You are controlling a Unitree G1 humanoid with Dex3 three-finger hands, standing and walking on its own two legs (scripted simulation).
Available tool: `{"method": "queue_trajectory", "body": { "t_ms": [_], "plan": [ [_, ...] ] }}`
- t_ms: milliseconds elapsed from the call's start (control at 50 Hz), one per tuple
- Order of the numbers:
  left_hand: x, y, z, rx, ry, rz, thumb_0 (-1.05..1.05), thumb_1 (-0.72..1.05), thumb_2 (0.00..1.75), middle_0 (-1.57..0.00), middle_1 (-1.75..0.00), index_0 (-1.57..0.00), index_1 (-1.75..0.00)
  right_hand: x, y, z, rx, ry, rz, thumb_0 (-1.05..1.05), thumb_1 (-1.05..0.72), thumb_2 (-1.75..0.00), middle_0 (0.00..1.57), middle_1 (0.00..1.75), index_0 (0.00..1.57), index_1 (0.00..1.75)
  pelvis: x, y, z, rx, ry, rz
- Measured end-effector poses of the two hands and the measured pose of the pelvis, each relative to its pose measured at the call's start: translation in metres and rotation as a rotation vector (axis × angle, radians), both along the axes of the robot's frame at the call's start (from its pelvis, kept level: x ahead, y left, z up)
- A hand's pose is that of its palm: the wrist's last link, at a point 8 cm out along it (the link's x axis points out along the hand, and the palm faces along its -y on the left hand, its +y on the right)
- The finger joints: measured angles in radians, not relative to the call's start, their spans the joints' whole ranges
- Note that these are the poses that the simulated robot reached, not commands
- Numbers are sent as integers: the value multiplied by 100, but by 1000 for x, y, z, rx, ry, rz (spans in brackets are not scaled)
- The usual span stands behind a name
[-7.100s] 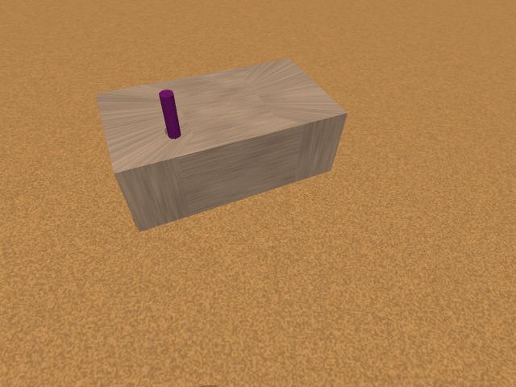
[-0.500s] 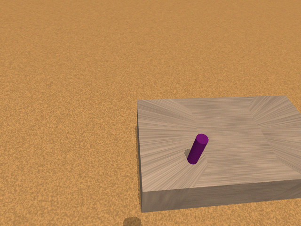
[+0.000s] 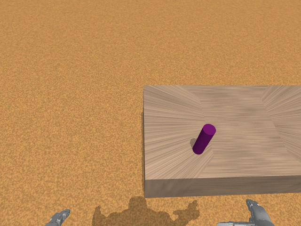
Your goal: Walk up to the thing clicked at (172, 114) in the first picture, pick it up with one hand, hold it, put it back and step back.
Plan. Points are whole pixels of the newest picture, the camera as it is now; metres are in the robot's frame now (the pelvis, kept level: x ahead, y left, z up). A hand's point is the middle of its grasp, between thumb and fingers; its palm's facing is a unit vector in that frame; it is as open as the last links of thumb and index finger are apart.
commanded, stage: go down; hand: right
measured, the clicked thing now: (203, 140) +0.50 -0.25 -0.28
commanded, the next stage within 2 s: none
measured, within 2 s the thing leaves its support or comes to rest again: neither
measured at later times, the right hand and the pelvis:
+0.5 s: hand (241, 219) +0.17 -0.27 -0.13, palm faces +0.08 +0.94 -0.32, open 17.4 cm; pelvis +0.02 -0.02 -0.02, yaw -1 degrees
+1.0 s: hand out of the picture +0.14 -0.28 -0.12, palm faces +0.12 +0.94 -0.32, open 17.4 cm; pelvis +0.00 -0.01 -0.05, yaw -2 degrees
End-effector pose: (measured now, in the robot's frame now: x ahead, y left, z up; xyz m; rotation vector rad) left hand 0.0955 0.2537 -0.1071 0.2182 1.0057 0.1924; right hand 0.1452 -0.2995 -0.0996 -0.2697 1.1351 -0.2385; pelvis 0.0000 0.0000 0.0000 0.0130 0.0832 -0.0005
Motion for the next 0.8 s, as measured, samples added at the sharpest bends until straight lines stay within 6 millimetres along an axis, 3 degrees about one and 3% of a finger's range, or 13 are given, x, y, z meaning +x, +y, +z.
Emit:
{"method": "queue_trajectory", "body": {
  "t_ms": [120,260,500,800],
  "plan": [
    [21,-9,0,19,-52,-34,1,92,88,-21,-31,-22,-30,-4,-3,-5,8,8,-13,0,27,-10,6,5,6,5,5,-8,-5,5,18,-6],
    [43,-17,1,43,-109,-62,1,92,89,-20,-31,-21,-30,3,-8,-5,1,-40,-20,-1,42,-6,5,5,6,5,13,-14,-13,15,39,-15],
    [63,-28,-1,38,-190,-75,1,92,89,-20,-31,-20,-30,7,-11,0,2,-52,-9,-1,51,-4,5,6,5,5,19,-18,-23,31,61,-27],
    [65,-27,-8,62,-250,-82,1,92,89,-20,-31,-20,-30,-7,-17,5,-4,-91,-30,-1,53,-4,4,6,5,5,13,-13,-39,40,94,-40]
  ]
}}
